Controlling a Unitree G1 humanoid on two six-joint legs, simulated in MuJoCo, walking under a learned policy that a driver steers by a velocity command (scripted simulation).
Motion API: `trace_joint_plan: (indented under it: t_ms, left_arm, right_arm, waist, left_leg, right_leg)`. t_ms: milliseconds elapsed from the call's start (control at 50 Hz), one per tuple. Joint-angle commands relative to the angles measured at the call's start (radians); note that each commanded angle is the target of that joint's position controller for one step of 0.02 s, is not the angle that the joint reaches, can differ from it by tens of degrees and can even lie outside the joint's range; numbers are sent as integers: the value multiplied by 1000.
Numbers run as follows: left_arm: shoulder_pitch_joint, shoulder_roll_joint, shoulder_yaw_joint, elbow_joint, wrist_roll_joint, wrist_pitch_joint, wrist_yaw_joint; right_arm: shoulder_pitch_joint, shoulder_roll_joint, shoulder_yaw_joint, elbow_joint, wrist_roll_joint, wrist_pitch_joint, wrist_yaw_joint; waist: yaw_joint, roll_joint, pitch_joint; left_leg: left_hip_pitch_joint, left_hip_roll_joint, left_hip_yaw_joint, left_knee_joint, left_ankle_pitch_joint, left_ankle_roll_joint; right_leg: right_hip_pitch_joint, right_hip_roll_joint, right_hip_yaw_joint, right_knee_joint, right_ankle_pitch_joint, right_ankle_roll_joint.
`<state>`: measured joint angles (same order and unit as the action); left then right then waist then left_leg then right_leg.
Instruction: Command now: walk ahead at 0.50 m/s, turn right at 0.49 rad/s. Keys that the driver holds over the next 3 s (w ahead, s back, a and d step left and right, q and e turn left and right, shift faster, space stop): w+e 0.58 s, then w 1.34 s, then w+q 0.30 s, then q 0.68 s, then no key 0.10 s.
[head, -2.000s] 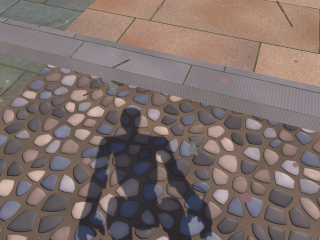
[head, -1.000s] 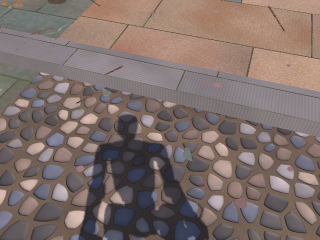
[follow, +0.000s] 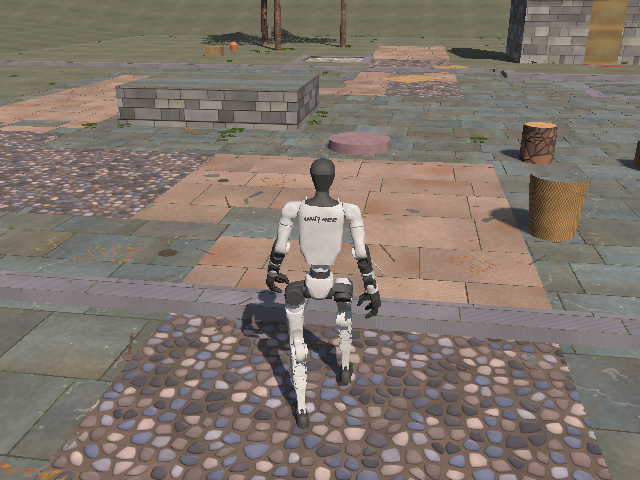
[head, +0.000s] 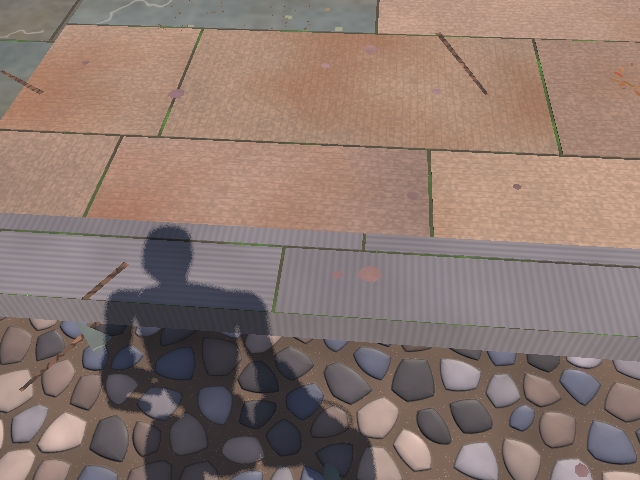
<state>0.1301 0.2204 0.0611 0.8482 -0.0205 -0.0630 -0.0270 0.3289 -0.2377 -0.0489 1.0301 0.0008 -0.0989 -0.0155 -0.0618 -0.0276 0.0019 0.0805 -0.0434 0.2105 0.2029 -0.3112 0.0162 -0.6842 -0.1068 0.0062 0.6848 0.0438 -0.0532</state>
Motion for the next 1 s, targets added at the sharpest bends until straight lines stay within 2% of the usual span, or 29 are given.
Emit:
trace_joint_plan:
  t_ms: [20,40,60,80,100,120,140,160,180,200,220,260,300,400,500,560,580,600,620,640,660,680,700,720,740,800,860,920,1000]
  left_arm:
    - [-138,48,2,-131,-3,-14,-27]
    - [-114,67,10,-139,-4,-12,-33]
    - [-23,64,7,-107,92,5,-37]
    - [101,87,25,-72,100,4,-32]
    - [267,141,50,-25,101,-2,-19]
    - [337,294,91,-32,105,-1,-6]
    - [351,310,95,-42,63,13,2]
    - [315,308,92,-27,54,19,8]
    - [263,248,78,-21,43,19,15]
    - [211,195,64,-27,36,18,15]
    - [169,160,52,-31,27,16,17]
    - [149,147,44,-41,26,3,11]
    - [172,175,50,-32,27,-8,8]
    - [252,191,54,-17,26,-3,9]
    - [296,209,57,-12,38,-2,17]
    - [241,229,62,-35,45,-3,24]
    - [216,237,63,-44,44,-5,24]
    - [207,223,56,-42,39,-11,20]
    - [214,157,35,-60,29,-21,14]
    - [303,80,17,-93,1,-22,18]
    - [351,139,19,-64,33,-8,24]
    - [314,155,21,-38,45,2,20]
    - [252,144,16,-42,49,3,10]
    - [210,131,13,-52,56,6,2]
    - [194,126,10,-56,66,13,-4]
    - [176,114,2,-59,68,23,-13]
    - [60,98,-15,-95,73,23,-23]
    - [-51,59,-43,-123,64,19,-30]
    - [-62,62,-52,-122,54,16,-9]
  right_arm:
    - [28,-178,-37,-37,10,19,-9]
    - [9,-193,-42,-49,10,26,-12]
    - [55,-148,-27,-32,-68,14,-10]
    - [89,-157,-31,-25,-62,15,-7]
    - [89,-171,-30,-41,-52,15,-4]
    - [131,-79,-8,-120,-14,6,13]
    - [45,-122,-18,-160,-15,-8,27]
    - [-91,-126,-18,-203,-15,-13,32]
    - [-99,-99,-4,-208,-15,-21,32]
    - [-91,-101,-4,-200,-25,-17,28]
    - [-69,-106,-5,-200,-43,1,25]
    - [-30,-98,-3,-197,-58,39,29]
    - [-54,-86,0,-214,-56,56,33]
    - [-246,-88,4,-289,-47,56,35]
    - [-352,-95,10,-343,-30,41,40]
    - [-273,-132,-1,-339,-26,27,34]
    - [-202,-146,-8,-322,-26,19,26]
    - [-89,-164,-17,-291,-34,5,15]
    - [45,-227,-32,-280,-56,-8,0]
    - [79,-334,-54,-282,-74,1,-4]
    - [38,-286,-54,-276,-55,17,5]
    - [-23,-185,-32,-295,-45,21,15]
    - [-61,-132,-18,-293,-39,21,21]
    - [-72,-112,-9,-287,-41,17,20]
    - [-56,-108,-6,-271,-40,10,18]
    - [6,-126,-11,-233,-26,-16,28]
    - [29,-126,-11,-210,-19,-17,27]
    - [40,-125,-10,-192,-16,-9,29]
    - [102,-144,-15,-157,-18,4,31]
  waist:
    - [0,61,102]
    - [23,87,72]
    - [54,124,54]
    - [91,128,-18]
    - [173,93,-125]
    - [159,-139,-293]
    - [173,-131,-399]
    - [176,-40,-283]
    - [144,0,-162]
    - [104,38,-86]
    - [62,23,-52]
    - [32,5,-65]
    - [30,1,-44]
    - [100,-32,26]
    - [140,-48,31]
    - [88,-62,14]
    - [52,-57,-6]
    - [-6,-8,-57]
    - [-57,106,-173]
    - [-8,353,-229]
    - [42,294,-195]
    - [48,137,-88]
    - [45,73,-22]
    - [49,99,3]
    - [51,135,10]
    - [62,134,-28]
    - [50,134,2]
    - [34,141,24]
    - [30,166,6]
  left_leg:
    - [38,335,-57,31,569,130]
    - [45,336,-36,99,757,116]
    - [53,311,30,221,889,93]
    - [3,298,37,419,976,85]
    - [-133,279,47,679,834,54]
    - [-537,169,47,1091,271,-6]
    - [-716,20,-139,1282,-239,-34]
    - [-820,81,-245,1291,-133,-10]
    - [-824,131,-241,1197,-35,2]
    - [-765,163,-243,1097,-4,4]
    - [-694,176,-245,1040,-2,-4]
    - [-611,175,-236,980,-10,-21]
    - [-622,172,-221,895,29,-40]
    - [-720,155,-221,626,214,-68]
    - [-671,99,-223,433,257,-64]
    - [-485,68,-234,340,186,-39]
    - [-380,50,-223,308,161,-28]
    - [-235,52,-214,238,174,-7]
    - [-54,227,-384,184,35,40]
    - [138,454,-807,64,-47,137]
    - [74,480,-954,39,-165,182]
    - [-34,431,-828,29,-214,171]
    - [-120,369,-680,12,-130,152]
    - [-163,323,-567,-4,1,130]
    - [-178,289,-491,-8,135,121]
    - [-149,273,-382,12,443,142]
    - [-145,270,-323,-26,449,159]
    - [-194,232,-246,-26,519,143]
    - [-188,267,-247,56,650,145]
  right_leg:
    - [-58,25,-60,-54,-119,-32]
    - [11,58,-95,-56,-170,-51]
    - [126,120,-161,-112,-225,-75]
    - [314,190,-189,-123,-247,-103]
    - [564,190,-124,-156,-240,-145]
    - [942,-131,363,-154,-253,-294]
    - [1015,-262,778,-342,-103,-370]
    - [967,-207,617,-349,-88,-323]
    - [826,-184,483,-352,-47,-286]
    - [691,-131,398,-377,3,-244]
    - [584,-89,336,-403,37,-224]
    - [504,-48,277,-426,93,-228]
    - [470,-26,253,-455,77,-234]
    - [523,-7,284,-497,-74,-209]
    - [597,-13,318,-425,13,-183]
    - [560,-21,366,-345,71,-129]
    - [535,-7,375,-283,111,-112]
    - [515,50,332,-139,155,-88]
    - [439,121,247,114,35,-58]
    - [152,278,120,352,-502,-24]
    - [60,207,123,472,-575,-34]
    - [65,160,137,495,-487,-36]
    - [84,133,126,458,-422,-28]
    - [103,112,116,413,-389,-19]
    - [120,107,108,391,-371,-9]
    - [119,121,86,375,-332,8]
    - [65,89,41,255,-271,32]
    - [153,79,-42,55,-199,42]
    - [290,114,-92,-39,-210,8]
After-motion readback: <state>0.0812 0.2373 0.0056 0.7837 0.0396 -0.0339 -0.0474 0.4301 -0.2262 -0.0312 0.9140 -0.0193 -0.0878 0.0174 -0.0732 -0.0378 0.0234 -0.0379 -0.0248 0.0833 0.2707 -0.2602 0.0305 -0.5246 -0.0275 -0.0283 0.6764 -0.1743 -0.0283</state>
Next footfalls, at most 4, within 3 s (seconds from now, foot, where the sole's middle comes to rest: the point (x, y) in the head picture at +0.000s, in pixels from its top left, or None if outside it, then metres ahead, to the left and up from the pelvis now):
0.10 right None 0.25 -0.12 -0.77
0.62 left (323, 457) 0.54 0.01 -0.77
1.08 right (439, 407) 0.63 -0.25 -0.77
1.58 left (407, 255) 0.98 -0.23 -0.67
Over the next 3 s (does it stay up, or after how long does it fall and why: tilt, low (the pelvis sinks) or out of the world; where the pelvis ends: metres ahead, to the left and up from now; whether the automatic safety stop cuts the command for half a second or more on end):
stays up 1.30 -0.42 0.10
